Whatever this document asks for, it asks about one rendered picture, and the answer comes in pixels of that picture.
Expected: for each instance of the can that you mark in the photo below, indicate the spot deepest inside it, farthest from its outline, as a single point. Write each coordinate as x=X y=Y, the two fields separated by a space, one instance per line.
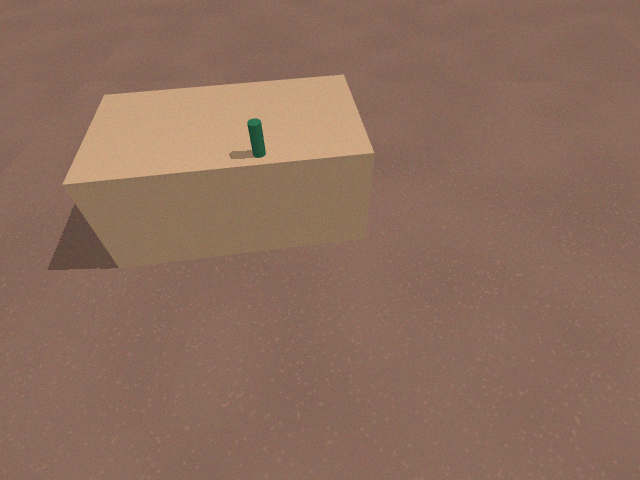
x=256 y=137

